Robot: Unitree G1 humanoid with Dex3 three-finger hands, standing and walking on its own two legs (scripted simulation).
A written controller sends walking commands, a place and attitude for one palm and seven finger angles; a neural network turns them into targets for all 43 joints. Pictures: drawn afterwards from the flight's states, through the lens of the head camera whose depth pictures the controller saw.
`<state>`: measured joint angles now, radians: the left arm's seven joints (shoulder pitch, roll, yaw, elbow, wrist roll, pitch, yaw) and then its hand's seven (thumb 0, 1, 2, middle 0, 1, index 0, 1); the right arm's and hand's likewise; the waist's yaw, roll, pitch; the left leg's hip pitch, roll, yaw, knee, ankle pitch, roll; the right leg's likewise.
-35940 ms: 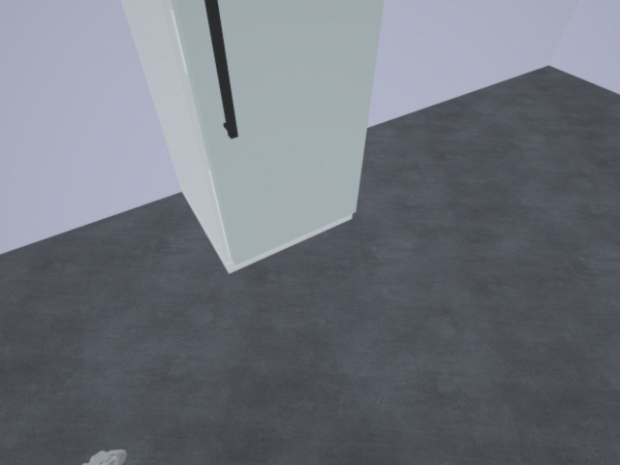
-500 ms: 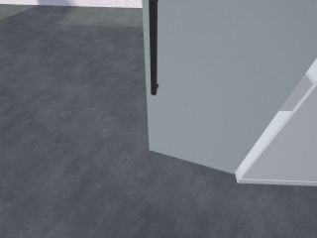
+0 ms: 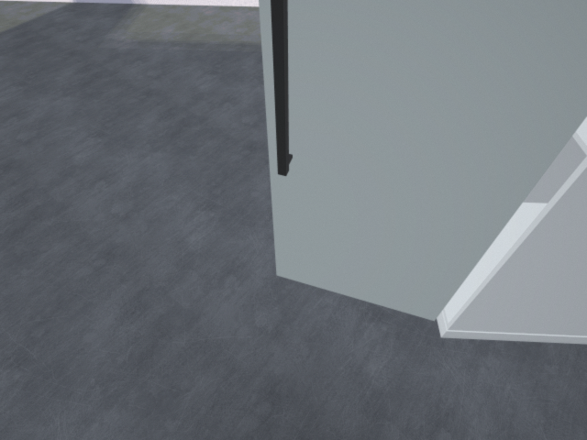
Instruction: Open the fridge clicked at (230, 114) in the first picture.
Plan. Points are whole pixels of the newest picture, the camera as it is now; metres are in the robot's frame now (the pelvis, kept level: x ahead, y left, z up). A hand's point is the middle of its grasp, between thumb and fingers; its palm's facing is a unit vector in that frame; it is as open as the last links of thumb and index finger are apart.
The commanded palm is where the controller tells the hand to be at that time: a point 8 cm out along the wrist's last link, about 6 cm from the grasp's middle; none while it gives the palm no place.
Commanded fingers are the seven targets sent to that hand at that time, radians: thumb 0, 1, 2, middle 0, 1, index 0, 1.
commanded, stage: look to check the result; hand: left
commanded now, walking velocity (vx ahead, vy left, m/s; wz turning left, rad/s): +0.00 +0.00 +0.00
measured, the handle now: (285, 96) +0.71 +0.06 +0.09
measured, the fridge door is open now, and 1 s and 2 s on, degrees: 74 74 74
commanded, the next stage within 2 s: stand and wait in 0.08 s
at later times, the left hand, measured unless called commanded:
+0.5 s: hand out of the picture +0.09 +0.24 -0.15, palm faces -0.02 -0.94 -0.34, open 7.3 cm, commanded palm none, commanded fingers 0.00 0.90 0.90 -0.20 -0.30 -0.20 -0.30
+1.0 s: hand out of the picture +0.09 +0.23 -0.15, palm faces -0.04 -0.94 -0.33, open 7.3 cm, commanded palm none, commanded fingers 0.00 0.90 0.90 -0.20 -0.30 -0.20 -0.30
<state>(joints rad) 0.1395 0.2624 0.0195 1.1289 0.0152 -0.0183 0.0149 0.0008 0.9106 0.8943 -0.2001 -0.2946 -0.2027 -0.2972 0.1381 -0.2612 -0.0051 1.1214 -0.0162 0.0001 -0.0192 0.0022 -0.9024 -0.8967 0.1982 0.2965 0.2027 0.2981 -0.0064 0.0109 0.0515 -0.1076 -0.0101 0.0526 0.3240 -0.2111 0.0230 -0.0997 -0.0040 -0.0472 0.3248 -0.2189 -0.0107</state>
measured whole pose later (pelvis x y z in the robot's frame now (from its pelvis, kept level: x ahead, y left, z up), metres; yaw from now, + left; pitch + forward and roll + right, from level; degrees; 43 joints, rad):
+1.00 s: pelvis +0.00 -0.01 +0.00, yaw +0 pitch -1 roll +0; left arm 0.09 0.32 0.01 1.12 0.02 -0.02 0.00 0.00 0.91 0.89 -0.20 -0.29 -0.20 -0.30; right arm 0.10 -0.33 0.00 1.12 -0.01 0.00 -0.01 0.00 -0.90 -0.90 0.20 0.30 0.20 0.30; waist -0.01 0.01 0.05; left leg -0.08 0.01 0.05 0.27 -0.18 0.00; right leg -0.07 0.02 -0.05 0.27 -0.19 -0.03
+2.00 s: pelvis +0.00 -0.01 +0.00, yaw -1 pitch -1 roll +0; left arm 0.09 0.33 0.01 1.12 0.02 -0.02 0.00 0.00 0.91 0.89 -0.20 -0.29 -0.20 -0.30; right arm 0.09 -0.33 0.00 1.12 -0.01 0.00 -0.01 0.00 -0.90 -0.90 0.20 0.30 0.20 0.30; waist -0.01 0.00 0.05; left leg -0.06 0.00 0.06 0.26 -0.19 0.01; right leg -0.06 0.01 -0.04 0.26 -0.19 -0.02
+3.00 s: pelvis +0.00 -0.01 +0.00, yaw -1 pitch -1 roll +0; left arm 0.09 0.33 0.01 1.13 0.02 -0.02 0.00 0.00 0.91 0.89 -0.20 -0.29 -0.20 -0.30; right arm 0.09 -0.33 0.00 1.13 -0.01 0.00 -0.01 0.00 -0.90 -0.90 0.20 0.30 0.20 0.30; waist -0.01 0.00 0.05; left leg -0.06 0.00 0.06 0.25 -0.18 0.01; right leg -0.06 0.01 -0.04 0.25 -0.18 -0.02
